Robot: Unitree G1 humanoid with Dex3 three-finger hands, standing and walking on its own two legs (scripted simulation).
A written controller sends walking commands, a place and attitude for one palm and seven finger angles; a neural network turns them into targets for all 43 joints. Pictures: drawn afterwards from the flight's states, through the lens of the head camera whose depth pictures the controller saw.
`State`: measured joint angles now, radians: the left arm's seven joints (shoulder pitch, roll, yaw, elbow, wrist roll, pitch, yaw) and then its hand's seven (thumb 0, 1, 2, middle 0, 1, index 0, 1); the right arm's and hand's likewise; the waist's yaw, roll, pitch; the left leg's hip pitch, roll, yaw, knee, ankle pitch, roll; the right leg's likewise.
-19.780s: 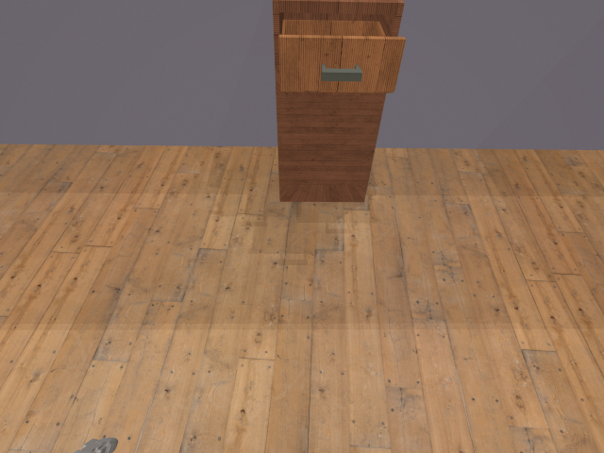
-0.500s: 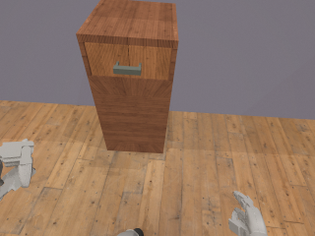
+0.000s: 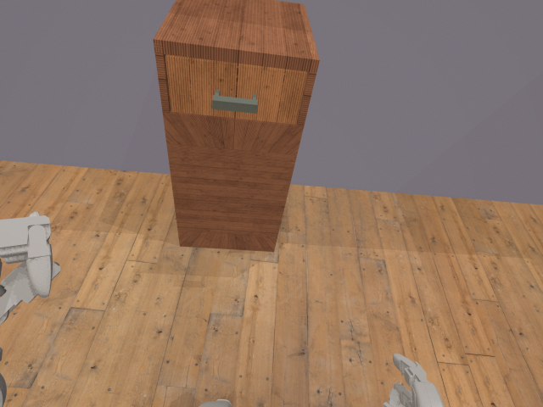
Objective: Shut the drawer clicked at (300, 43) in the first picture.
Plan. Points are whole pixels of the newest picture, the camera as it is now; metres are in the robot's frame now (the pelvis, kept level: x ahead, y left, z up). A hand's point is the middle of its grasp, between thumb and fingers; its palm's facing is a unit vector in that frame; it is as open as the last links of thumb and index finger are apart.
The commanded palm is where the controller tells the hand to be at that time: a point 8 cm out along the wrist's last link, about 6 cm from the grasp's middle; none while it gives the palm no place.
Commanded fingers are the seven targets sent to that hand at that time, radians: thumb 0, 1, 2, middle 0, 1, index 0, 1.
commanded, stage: stop stepping back and stand still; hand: left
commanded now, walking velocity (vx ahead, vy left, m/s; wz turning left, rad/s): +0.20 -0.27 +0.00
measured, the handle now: (235, 99) +0.84 +0.16 +0.01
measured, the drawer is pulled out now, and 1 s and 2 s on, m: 0.00 0.00 0.00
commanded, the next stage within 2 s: let the arm hang, fingers relaxed in 0.66 s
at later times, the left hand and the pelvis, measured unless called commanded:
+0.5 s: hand out of the picture +0.13 +0.29 +0.19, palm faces +0.38 -0.85 -0.37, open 3.3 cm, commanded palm +0.06 +0.33 +0.20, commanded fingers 0.00 0.90 0.90 -1.40 -1.60 -1.40 -1.60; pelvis -0.07 +0.05 +0.01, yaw +0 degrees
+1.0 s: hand out of the picture +0.02 +0.23 -0.14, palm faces +0.06 -0.97 -0.22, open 3.1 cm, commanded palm none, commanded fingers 0.00 0.90 0.90 -0.88 -1.04 -0.88 -1.04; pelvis -0.08 +0.05 +0.01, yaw +3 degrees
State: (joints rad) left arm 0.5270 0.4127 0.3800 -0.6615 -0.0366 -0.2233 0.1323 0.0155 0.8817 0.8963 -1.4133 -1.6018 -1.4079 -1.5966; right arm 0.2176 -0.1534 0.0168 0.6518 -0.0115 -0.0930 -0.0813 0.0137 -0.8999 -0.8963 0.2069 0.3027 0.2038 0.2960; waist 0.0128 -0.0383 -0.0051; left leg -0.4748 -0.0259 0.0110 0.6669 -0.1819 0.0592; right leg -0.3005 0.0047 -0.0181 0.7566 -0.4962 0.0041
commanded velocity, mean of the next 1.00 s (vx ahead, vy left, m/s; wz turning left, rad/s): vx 0.07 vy -0.06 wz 0.00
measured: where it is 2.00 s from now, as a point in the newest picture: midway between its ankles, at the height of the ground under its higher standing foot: outside the picture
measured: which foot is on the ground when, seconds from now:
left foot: down 0.00-0.20, up 0.22-0.36, down 0.38-1.00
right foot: up 0.00-0.22, down 0.24-0.38, up 0.40-0.62, down 0.64-1.00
